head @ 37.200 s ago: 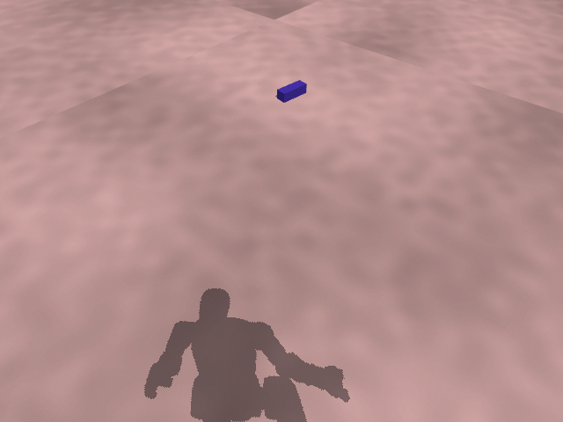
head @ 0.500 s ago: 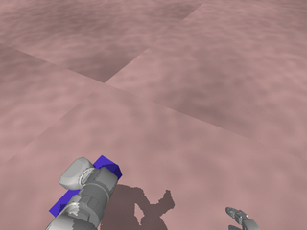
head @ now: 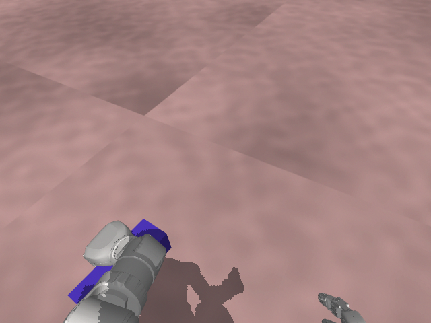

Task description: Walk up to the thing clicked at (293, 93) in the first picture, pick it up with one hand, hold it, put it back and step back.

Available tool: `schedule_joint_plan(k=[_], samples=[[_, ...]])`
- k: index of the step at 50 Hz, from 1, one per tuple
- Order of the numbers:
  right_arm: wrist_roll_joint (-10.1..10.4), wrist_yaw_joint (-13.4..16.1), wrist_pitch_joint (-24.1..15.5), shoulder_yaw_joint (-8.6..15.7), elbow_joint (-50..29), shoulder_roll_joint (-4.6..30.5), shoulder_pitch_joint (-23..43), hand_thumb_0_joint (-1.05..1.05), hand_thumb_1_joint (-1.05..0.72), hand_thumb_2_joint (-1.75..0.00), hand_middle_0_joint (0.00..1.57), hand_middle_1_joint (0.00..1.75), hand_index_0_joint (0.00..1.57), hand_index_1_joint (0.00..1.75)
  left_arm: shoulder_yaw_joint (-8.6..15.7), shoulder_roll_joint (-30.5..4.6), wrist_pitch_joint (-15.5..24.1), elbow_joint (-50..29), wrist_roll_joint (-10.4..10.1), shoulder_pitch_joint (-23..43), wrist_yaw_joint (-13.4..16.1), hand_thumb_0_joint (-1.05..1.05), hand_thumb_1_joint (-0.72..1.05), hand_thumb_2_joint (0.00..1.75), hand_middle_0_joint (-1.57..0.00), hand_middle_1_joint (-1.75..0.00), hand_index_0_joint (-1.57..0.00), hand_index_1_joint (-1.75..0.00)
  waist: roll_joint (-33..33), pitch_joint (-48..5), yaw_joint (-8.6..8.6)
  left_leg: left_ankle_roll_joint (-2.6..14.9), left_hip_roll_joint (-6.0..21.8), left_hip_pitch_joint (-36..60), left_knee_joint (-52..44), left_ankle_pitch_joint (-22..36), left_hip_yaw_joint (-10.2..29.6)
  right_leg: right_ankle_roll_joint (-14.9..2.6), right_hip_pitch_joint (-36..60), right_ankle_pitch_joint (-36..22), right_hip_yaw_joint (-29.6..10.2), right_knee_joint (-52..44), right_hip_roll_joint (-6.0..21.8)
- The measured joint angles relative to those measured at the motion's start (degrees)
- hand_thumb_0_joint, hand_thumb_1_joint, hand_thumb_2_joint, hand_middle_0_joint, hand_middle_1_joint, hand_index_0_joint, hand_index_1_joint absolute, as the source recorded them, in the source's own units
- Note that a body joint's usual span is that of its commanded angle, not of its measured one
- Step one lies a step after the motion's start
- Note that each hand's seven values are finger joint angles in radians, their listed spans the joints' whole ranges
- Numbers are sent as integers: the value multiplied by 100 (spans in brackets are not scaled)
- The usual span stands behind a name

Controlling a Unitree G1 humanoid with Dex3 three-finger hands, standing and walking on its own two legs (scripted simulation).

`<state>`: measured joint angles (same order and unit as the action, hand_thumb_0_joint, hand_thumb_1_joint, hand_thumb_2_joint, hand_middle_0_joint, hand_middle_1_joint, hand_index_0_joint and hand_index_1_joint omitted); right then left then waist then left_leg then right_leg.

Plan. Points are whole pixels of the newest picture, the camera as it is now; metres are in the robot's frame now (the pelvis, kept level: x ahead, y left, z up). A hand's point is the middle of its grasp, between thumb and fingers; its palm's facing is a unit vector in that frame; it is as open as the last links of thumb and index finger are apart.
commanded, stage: crouch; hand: left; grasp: from above
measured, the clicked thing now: (125, 268) +0.29 +0.22 -0.10
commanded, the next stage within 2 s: lower in 1.88 s
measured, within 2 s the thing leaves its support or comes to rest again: neither
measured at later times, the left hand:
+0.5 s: hand (135, 291) +0.28 +0.23 -0.23, palm faces -0.24 -0.34 -0.91, open 10.2 cm
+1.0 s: hand (154, 297) +0.33 +0.23 -0.45, palm faces -0.19 -0.37 -0.91, open 10.1 cm
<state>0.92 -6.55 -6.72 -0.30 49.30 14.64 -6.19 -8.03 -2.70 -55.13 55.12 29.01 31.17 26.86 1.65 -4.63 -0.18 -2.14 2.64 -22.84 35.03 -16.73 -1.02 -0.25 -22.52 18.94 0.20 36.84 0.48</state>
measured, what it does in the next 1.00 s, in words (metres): lowers itself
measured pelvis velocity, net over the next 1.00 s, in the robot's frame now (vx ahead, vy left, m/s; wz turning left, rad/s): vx -0.08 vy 0.01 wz -0.05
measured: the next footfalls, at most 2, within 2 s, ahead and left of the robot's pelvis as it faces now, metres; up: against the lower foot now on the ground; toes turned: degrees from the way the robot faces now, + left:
none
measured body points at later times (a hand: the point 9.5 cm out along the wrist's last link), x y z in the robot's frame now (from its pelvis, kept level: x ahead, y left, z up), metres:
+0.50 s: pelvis -0.04 +0.00 -0.11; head +0.08 +0.02 +0.33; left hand +0.29 +0.24 -0.18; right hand +0.04 -0.26 -0.23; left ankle +0.01 +0.14 -0.72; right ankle +0.00 -0.11 -0.72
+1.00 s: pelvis -0.08 +0.01 -0.30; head +0.13 +0.02 +0.10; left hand +0.34 +0.24 -0.40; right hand -0.04 -0.26 -0.44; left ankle +0.01 +0.15 -0.73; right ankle +0.00 -0.11 -0.73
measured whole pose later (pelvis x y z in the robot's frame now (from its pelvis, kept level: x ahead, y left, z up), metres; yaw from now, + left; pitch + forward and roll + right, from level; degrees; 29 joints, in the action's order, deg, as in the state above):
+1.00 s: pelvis -0.08 +0.01 -0.30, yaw -3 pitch +38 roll -3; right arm -7.9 -9.9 -9.5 2.2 53.2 14.5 -7.2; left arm 13.6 -18.7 -28.4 84.0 33.2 54.9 43.0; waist 2.7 -12.1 10.4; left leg -2.0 3.4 -113.7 112.2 -36.4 4.3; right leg 0.5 -111.3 37.6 1.6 111.0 -0.8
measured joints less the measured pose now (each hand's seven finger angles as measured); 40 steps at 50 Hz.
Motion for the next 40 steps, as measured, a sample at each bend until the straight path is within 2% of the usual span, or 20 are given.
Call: schedule_joint_plan(k=[6, 12, 18, 22, 25, 28, 32, 40], samples=[[-11, 4, -50, 23, 51, -33, -49, 1, -87, -89, 20, 30, 20, 30, 61, -5, 287, 526, 22, 97, 73, -3, -4, 60, -61, -65, -63, -69, -44, -37, 52, -2, 13, -205, 117, -30, 12, -4, -195, 22, 8, 97, -12], [-132, -16, -182, 128, 126, -59, -164, 1, -86, -89, 20, 30, 20, 30, 318, -50, 808, 1251, 205, 264, 362, -3, -4, 62, -60, -69, -62, -73, -161, -167, 149, -13, 54, -962, 707, -228, 36, -14, -928, 187, 10, 632, -46], [-435, -159, -313, 319, 199, -13, -259, 1, -86, -89, 20, 30, 20, 30, 871, -226, 1280, 1989, 446, 703, 1112, -3, -6, 63, -59, -71, -61, -75, -280, -367, 318, -37, 114, -2516, 2089, -701, 75, -12, -2465, 614, -4, 1953, -94], [-645, -271, -356, 410, 267, 16, -245, 1, -87, -89, 20, 30, 20, 30, 1335, -433, 1519, 2351, 283, 1108, 1622, -3, -6, 63, -60, -71, -61, -75, -280, -415, 456, -29, 134, -3656, 3062, -974, 148, 0, -3571, 869, 25, 2878, -110], [-721, -318, -336, 395, 326, 41, -198, 1, -87, -89, 20, 30, 20, 30, 1586, -591, 1714, 2471, 133, 1336, 1815, -3, -6, 63, -60, -69, -62, -73, -220, -472, 553, -18, 131, -4522, 3743, -1132, 221, 7, -4400, 1022, 66, 3520, -110], [-733, -328, -291, 344, 360, 44, -142, 1, -87, -89, 20, 30, 20, 30, 1680, -712, 1935, 2521, 135, 1503, 1890, -3, -6, 63, -61, -68, -63, -72, -150, -523, 631, -10, 118, -5337, 4396, -1276, 285, 16, -5186, 1168, 98, 4150, -101], [-740, -293, -266, 305, 426, -3, -52, 1, -88, -89, 20, 30, 20, 30, 1659, -849, 2210, 2525, 176, 1695, 1868, -3, -6, 63, -61, -68, -63, -72, -87, -610, 727, -5, 108, -6318, 5188, -1443, 342, 31, -6147, 1338, 113, 4927, -99], [-830, -219, -269, 239, 492, -54, 19, 1, -89, -89, 20, 30, 20, 30, 1911, -1230, 2566, 2776, 438, 2220, 1745, -3, -6, 61, -61, -70, -63, -72, 4, -727, 945, 9, 112, -7839, 6500, -1714, 436, 54, -7645, 1597, 130, 6207, -125]])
